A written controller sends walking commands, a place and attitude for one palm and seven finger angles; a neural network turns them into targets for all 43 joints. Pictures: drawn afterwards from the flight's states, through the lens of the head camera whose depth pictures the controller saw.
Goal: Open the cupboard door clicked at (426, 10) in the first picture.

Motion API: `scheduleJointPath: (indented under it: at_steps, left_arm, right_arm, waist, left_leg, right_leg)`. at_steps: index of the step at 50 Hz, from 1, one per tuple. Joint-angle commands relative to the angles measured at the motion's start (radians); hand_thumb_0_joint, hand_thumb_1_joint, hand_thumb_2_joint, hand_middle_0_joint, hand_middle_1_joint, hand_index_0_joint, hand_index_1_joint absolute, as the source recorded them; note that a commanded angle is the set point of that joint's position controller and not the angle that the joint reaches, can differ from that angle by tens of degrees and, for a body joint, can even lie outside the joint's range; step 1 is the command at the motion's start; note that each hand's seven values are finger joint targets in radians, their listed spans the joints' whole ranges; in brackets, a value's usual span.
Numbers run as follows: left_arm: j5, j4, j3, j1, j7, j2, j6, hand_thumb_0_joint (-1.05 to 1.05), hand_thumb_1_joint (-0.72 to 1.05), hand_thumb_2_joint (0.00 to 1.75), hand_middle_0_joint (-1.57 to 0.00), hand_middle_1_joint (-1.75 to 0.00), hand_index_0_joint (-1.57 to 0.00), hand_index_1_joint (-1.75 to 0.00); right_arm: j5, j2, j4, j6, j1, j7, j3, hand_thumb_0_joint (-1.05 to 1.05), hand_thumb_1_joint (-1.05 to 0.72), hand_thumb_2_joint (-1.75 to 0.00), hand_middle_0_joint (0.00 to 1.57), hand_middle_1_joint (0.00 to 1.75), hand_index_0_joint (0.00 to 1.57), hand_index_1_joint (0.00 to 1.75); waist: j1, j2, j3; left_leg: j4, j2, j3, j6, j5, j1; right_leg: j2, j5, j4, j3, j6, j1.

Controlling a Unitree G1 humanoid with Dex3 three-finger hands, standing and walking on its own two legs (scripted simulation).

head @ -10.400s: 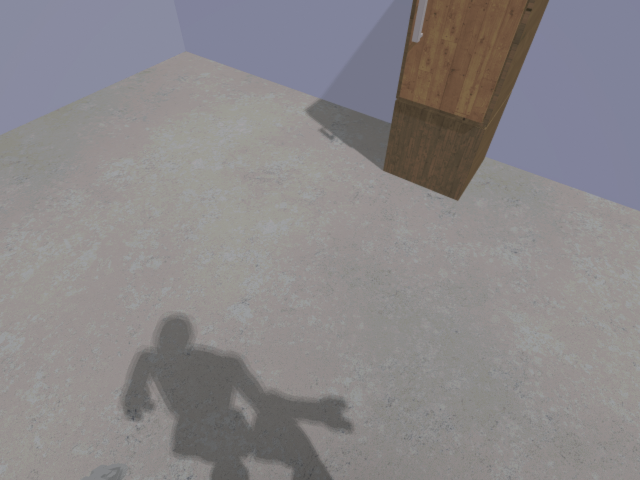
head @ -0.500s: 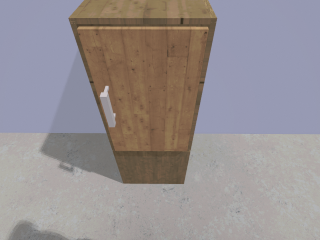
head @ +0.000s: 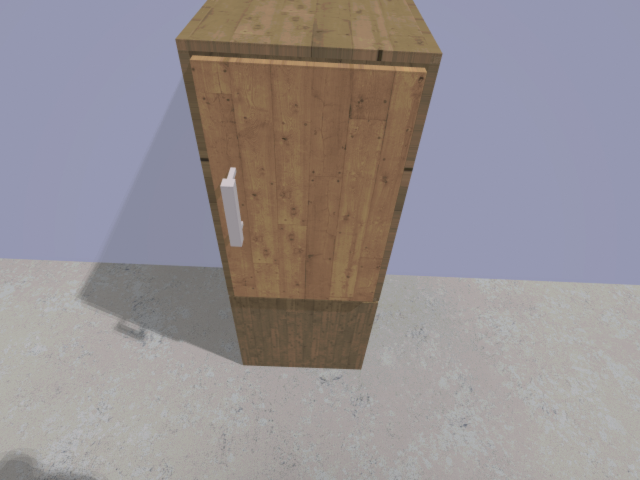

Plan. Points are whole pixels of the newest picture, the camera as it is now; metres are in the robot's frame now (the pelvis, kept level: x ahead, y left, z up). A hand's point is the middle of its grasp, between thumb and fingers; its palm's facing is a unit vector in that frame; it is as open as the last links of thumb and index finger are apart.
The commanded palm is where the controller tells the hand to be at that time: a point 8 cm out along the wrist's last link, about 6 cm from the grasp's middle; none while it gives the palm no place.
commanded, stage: come to a stop and stand still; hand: left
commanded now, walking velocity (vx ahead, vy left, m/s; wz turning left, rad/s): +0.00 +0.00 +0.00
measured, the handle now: (234, 207) +0.59 +0.20 -0.02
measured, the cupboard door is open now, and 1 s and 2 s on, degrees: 0 0 0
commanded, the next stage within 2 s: look again from close up in 0.32 s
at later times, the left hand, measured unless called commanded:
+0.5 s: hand out of the picture -0.07 +0.14 -0.18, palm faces +0.07 -0.99 -0.13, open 7.4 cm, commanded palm none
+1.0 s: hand out of the picture -0.05 +0.19 -0.20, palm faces +0.06 -0.99 -0.13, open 7.4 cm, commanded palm none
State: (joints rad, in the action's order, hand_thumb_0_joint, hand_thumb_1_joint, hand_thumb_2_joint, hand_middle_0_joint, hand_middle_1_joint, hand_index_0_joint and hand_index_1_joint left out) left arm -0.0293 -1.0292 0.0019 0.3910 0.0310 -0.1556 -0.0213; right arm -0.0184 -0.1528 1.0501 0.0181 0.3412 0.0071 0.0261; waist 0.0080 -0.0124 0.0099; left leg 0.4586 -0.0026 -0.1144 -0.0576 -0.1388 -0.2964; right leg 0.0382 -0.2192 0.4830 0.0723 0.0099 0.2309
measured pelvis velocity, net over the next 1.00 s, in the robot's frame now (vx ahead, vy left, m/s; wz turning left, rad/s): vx -0.05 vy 0.03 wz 0.01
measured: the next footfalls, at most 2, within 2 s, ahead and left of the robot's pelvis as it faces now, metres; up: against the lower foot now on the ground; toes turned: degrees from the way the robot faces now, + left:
right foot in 1.22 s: -0.11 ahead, -0.05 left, +0.00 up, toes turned -5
left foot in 1.46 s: +0.02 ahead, +0.19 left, +0.00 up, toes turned +4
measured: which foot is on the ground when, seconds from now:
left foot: down 0.00-1.00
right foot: down 0.00-0.94, up 0.96-1.00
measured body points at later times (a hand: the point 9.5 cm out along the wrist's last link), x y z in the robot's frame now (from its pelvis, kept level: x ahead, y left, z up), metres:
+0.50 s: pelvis -0.02 +0.00 +0.00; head -0.04 +0.01 +0.45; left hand -0.07 +0.20 -0.17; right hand -0.03 -0.20 -0.16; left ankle +0.07 +0.08 -0.73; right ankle +0.03 -0.13 -0.73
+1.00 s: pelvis -0.05 +0.03 -0.01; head -0.07 +0.06 +0.43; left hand -0.05 +0.24 -0.19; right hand -0.08 -0.18 -0.16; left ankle +0.05 +0.08 -0.74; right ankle -0.01 -0.12 -0.71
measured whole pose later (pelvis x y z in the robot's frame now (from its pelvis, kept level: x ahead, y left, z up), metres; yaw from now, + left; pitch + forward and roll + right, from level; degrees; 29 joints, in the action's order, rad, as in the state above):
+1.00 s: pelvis -0.05 +0.03 -0.01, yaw +1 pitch -3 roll -3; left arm -0.03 -1.07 -0.06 0.32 0.03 -0.13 -0.06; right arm -0.03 -0.11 1.09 0.02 0.38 0.03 0.04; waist 0.03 -0.01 -0.01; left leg 0.61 0.02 -0.08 -0.10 -0.17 -0.39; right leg 0.01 -0.37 0.83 0.02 0.00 0.39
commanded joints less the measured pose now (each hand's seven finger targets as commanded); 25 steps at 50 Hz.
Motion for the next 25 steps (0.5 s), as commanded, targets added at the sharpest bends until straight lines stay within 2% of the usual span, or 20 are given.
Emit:
scheduleJointPath:
  at_steps: [1,11,18,21,25]
  left_arm:
    - [0.002,0.012,-0.017,0.063,0.007,-0.075,0.026,0.00,0.90,0.90,-0.20,-0.30,-0.20,-0.30]
    - [0.000,-0.043,-0.020,0.125,0.012,-0.032,0.030,0.00,0.90,0.90,-0.20,-0.30,-0.20,-0.30]
    - [0.000,-0.053,-0.023,0.133,0.012,-0.021,0.032,0.00,0.90,0.90,-0.20,-0.30,-0.20,-0.30]
    - [0.000,-0.051,-0.025,0.130,0.013,-0.018,0.029,0.00,0.90,0.90,-0.20,-0.30,-0.20,-0.30]
    - [-0.003,-0.055,-0.030,0.150,0.011,-0.014,0.024,0.00,0.90,0.90,-0.20,-0.30,-0.20,-0.30]
  right_arm:
    - [0.002,-0.103,-0.033,-0.021,0.025,0.009,0.021,0.00,-0.90,-0.90,0.20,0.30,0.20,0.30]
    - [0.004,-0.069,0.005,-0.015,0.041,0.013,0.025,0.00,-0.90,-0.90,0.20,0.30,0.20,0.30]
    - [0.002,-0.048,0.017,-0.011,0.052,0.014,0.024,0.00,-0.90,-0.90,0.20,0.30,0.20,0.30]
    - [0.002,-0.046,0.020,-0.011,0.056,0.015,0.024,0.00,-0.90,-0.90,0.20,0.30,0.20,0.30]
    - [0.001,-0.053,0.017,-0.010,0.043,0.016,0.026,0.00,-0.90,-0.90,0.20,0.30,0.20,0.30]
  waist:
    - [-0.006,0.055,-0.101]
    - [-0.008,0.011,-0.109]
    - [-0.003,-0.011,-0.122]
    - [-0.002,0.010,-0.126]
    - [-0.017,0.030,-0.121]
  left_leg:
    - [-0.205,-0.118,0.187,0.017,-0.363,-0.055]
    - [-0.197,-0.108,0.190,0.018,-0.358,-0.045]
    - [-0.160,-0.088,0.175,0.025,-0.328,-0.037]
    - [-0.174,-0.093,0.184,0.027,-0.347,-0.037]
    - [-0.200,-0.094,0.192,0.027,-0.393,-0.075]
  right_leg:
    - [0.047,-0.179,-0.123,-0.090,-0.029,0.068]
    - [0.048,-0.217,-0.133,-0.099,-0.029,0.103]
    - [0.054,-0.273,-0.159,-0.131,-0.033,0.147]
    - [0.044,-0.272,-0.145,-0.122,-0.032,0.153]
    - [0.029,-0.253,-0.116,-0.105,-0.030,0.112]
